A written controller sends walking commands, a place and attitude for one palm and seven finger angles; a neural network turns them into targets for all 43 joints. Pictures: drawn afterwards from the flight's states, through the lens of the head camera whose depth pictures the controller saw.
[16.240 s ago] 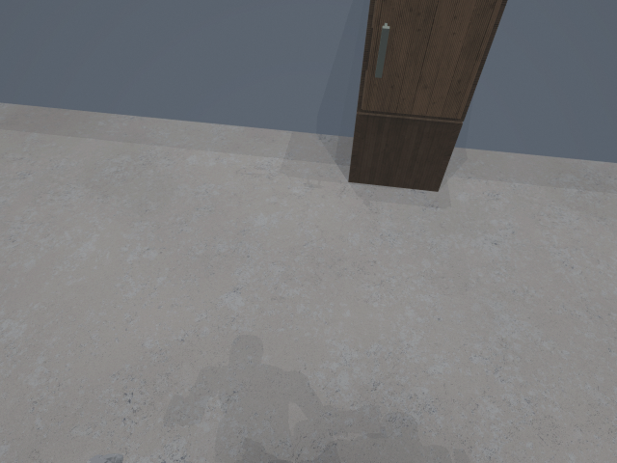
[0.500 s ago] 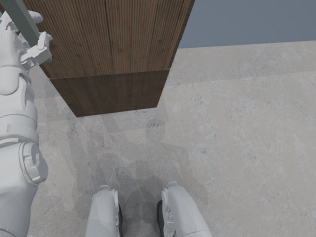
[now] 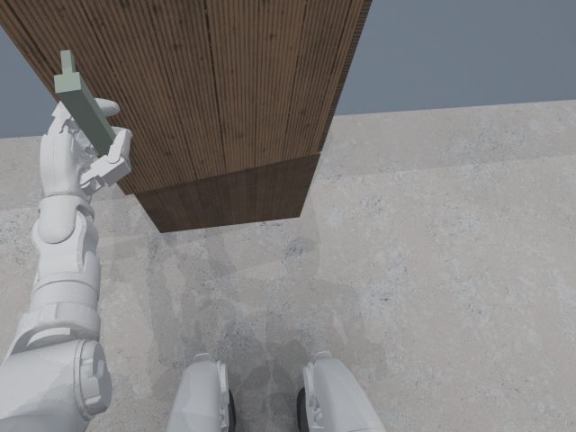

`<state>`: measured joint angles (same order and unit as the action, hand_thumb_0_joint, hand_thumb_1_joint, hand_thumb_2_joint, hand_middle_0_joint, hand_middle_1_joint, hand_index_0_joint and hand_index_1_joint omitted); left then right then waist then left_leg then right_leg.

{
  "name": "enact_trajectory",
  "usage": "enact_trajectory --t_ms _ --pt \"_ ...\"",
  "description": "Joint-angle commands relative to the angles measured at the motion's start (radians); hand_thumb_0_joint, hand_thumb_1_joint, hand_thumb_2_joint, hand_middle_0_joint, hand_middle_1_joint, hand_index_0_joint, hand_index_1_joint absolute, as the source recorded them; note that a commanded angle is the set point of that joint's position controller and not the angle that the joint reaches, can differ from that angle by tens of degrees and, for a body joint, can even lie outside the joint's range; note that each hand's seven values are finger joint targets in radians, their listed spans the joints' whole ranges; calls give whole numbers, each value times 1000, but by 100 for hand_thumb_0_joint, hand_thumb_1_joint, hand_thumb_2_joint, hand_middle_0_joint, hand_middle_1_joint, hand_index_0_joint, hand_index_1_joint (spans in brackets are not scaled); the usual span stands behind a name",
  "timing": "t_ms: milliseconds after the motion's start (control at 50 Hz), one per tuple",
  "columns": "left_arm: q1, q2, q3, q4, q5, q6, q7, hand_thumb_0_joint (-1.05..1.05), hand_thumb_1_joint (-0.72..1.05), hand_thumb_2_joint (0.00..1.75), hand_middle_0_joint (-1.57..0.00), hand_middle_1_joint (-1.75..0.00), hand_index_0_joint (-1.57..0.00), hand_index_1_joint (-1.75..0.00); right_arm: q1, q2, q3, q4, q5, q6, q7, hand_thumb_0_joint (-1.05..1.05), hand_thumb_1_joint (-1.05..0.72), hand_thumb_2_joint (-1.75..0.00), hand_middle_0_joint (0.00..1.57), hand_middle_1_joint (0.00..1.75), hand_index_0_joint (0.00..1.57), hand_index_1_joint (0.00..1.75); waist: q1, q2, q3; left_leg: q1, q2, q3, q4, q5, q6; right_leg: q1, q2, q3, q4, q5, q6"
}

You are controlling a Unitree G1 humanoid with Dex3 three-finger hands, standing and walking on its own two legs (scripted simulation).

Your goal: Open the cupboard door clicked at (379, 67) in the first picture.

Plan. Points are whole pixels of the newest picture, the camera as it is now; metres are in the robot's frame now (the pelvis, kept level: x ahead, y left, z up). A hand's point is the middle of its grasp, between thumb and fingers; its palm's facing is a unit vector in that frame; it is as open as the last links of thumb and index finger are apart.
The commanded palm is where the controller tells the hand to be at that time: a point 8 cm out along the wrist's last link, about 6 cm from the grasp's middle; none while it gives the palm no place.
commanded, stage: pull the door open along its arc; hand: left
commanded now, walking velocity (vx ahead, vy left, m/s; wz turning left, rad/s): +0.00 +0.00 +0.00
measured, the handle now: (97, 119) +0.53 +0.23 +0.03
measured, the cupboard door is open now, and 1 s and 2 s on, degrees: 8 42 45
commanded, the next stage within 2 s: open thumb and fingers to let go in 0.62 s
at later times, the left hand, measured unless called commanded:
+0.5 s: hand (194, 243) +0.35 +0.10 +0.03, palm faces +0.50 -0.87 +0.01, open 6.3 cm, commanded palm +0.28 +0.11 +0.02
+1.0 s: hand (230, 270) +0.32 +0.06 +0.02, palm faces +0.47 -0.88 -0.02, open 7.6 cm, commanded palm +0.26 +0.10 +0.02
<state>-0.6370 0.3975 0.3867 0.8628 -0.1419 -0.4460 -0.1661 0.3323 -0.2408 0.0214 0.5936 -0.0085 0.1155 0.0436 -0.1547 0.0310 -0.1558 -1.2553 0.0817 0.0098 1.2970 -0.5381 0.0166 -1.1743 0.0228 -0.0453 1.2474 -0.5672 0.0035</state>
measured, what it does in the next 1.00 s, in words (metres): shifts its weight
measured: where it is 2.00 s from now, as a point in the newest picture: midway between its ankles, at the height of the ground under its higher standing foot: outside the picture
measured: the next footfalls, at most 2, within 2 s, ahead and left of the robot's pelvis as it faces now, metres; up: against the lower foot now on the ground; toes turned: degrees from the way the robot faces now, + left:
none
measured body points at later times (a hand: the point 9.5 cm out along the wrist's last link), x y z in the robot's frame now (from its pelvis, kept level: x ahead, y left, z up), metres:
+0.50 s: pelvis +0.01 -0.02 +0.02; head +0.11 +0.00 +0.45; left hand +0.32 +0.14 +0.03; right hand +0.18 -0.23 -0.10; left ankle +0.03 +0.11 -0.62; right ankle +0.00 -0.13 -0.62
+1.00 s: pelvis +0.00 -0.05 +0.01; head +0.09 -0.05 +0.45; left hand +0.29 +0.10 +0.03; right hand +0.20 -0.24 -0.11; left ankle +0.03 +0.11 -0.62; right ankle +0.00 -0.13 -0.62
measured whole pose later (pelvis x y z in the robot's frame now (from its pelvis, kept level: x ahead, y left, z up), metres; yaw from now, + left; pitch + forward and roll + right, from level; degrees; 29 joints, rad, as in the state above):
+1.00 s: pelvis +0.00 -0.05 +0.01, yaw +6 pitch +21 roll +1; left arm -0.05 -0.12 -0.12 0.41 0.12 -0.46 0.59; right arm 0.14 -0.16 0.00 0.61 -0.10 -0.04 0.02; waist -0.01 0.01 -0.20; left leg -1.09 0.04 -0.04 1.24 -0.51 -0.06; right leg -1.02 -0.01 -0.10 1.28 -0.62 -0.07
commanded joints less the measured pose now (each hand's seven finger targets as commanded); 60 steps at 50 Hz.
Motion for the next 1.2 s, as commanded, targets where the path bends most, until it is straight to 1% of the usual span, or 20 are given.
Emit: enact_trajectory --t_ms 0,20,40,60,80,120,140,160,240,340,520,600,680,700,780,860,1000,1100,1140,1180 --pt "-51 51 97 -320 -103 -68 159 0 90 90 -40 -135 -40 -135 73 -145 -77 -100 0 -40 -14 0 -90 -90 20 30 20 30 121 88 -498 454 -55 -25 -166 469 -9 286 21 -19 -148 454 -12" --pt "-5 -51 -1 -317 -72 -63 247 0 90 90 -40 -135 -40 -135 61 -134 -75 -98 -7 -48 -6 0 -90 -90 20 30 20 30 87 80 -470 463 -51 -26 -175 456 -20 261 23 -25 -151 427 -8" --pt "18 -83 -17 -314 -47 -65 319 0 90 90 -40 -135 -40 -135 66 -131 -76 -89 -16 -51 -2 0 -90 -90 20 30 20 30 79 34 -436 455 -47 -32 -174 454 -21 246 25 -32 -149 417 -9" --pt "14 -109 -45 -344 -16 -75 385 0 90 90 -40 -135 -40 -135 62 -130 -77 -89 -26 -50 6 0 -90 -90 20 30 20 30 74 36 -439 459 -48 -30 -176 462 -24 248 23 -31 -144 425 -9" --pt "34 -133 -58 -371 18 -85 451 0 90 90 -40 -135 -40 -135 58 -127 -81 -91 -37 -49 13 0 -90 -90 20 30 20 30 85 36 -462 468 -49 -26 -173 473 -26 260 21 -29 -135 432 -12" --pt "58 -209 -135 -393 95 -96 554 0 90 90 -40 -135 -40 -135 44 -118 -85 -94 -54 -44 27 0 -90 -90 20 30 20 30 79 46 -441 480 -49 -24 -175 477 -30 253 18 -31 -131 433 -17" --pt "57 -222 -174 -409 140 -103 584 0 90 90 -40 -135 -40 -135 46 -121 -89 -92 -62 -43 29 0 -90 -90 20 30 20 30 68 24 -447 489 -46 -30 -168 489 -28 246 19 -31 -127 443 -18" --pt "75 -261 -202 -425 166 -110 620 0 90 90 -40 -135 -40 -135 34 -114 -92 -97 -67 -41 33 0 -90 -90 20 30 20 30 78 35 -463 501 -49 -28 -171 494 -29 259 17 -31 -128 449 -20" --pt "135 -387 -316 -465 228 -112 725 0 90 90 -40 -135 -40 -135 -10 -100 -97 -106 -78 -43 35 0 -90 -90 20 30 20 30 78 2 -443 512 -50 -33 -186 470 -28 277 14 -36 -147 438 -24" --pt "222 -489 -448 -521 275 -123 759 0 90 90 -40 -135 -40 -135 -71 -72 -93 -110 -83 -69 23 0 -90 -90 20 30 20 30 77 -47 -428 491 -61 -23 -191 410 -18 330 8 -30 -172 443 -27" --pt "468 -627 -624 -649 313 -106 755 0 90 90 -40 -135 -40 -135 -168 -24 -69 -130 -82 -146 8 0 -90 -90 20 30 20 30 110 -48 -391 470 -81 -10 -193 343 -12 370 -8 -23 -198 417 -34" --pt "638 -632 -639 -711 316 -79 753 0 90 90 -40 -135 -40 -135 -202 -8 -57 -146 -79 -179 0 0 -90 -90 20 30 20 30 135 -72 -374 449 -89 -10 -190 328 -13 393 -14 -13 -203 429 -32" --pt "497 -597 -588 -703 308 -57 791 0 90 90 -40 -135 -40 -135 -219 -7 -51 -120 -83 -195 -15 0 -90 -90 20 30 20 30 118 -82 -320 407 -93 -21 -163 270 -15 339 -23 3 -209 363 -24" --pt "399 -568 -557 -691 309 -62 805 0 90 90 -40 -135 -40 -135 -218 -10 -50 -103 -84 -196 -20 0 -90 -90 20 30 20 30 101 -92 -299 388 -92 -25 -151 246 -15 315 -27 12 -212 335 -20" --pt "443 -562 -528 -648 297 -72 799 0 62 78 -38 -132 -38 -132 -221 -6 -55 -105 -87 -201 -28 0 -90 -90 20 30 20 30 124 -104 -358 371 -101 -16 -139 241 -15 360 -39 40 -217 356 -11" --pt "431 -537 -515 -668 277 -79 779 0 34 66 -36 -129 -36 -129 -208 -9 -59 -112 -84 -194 -31 0 -90 -90 20 30 20 30 120 -111 -379 351 -101 -13 -133 247 -14 409 -53 71 -222 419 1" --pt "417 -501 -482 -645 257 -94 761 0 -15 45 -32 -124 -32 -124 -202 -13 -62 -110 -80 -187 -35 0 -90 -90 20 30 20 30 116 -150 -347 294 -100 -20 -125 202 -16 430 -70 113 -245 379 12" --pt "403 -508 -483 -637 247 -106 763 0 -50 30 -30 -120 -30 -120 -196 -19 -67 -105 -80 -189 -33 0 -90 -90 20 30 20 30 119 -131 -362 311 -99 -16 -130 202 -14 407 -61 96 -237 349 4" --pt "407 -484 -460 -619 247 -105 764 0 -50 30 -30 -120 -30 -120 -195 -23 -68 -107 -81 -188 -36 0 -90 -90 20 30 20 30 123 -134 -347 298 -99 -19 -131 199 -13 408 -60 99 -240 334 1" --pt "388 -504 -483 -628 251 -109 767 0 -50 30 -28 -110 -28 -110 -196 -22 -68 -104 -81 -186 -34 0 -90 -90 20 30 20 30 120 -125 -358 311 -100 -15 -136 196 -12 400 -58 94 -238 317 0"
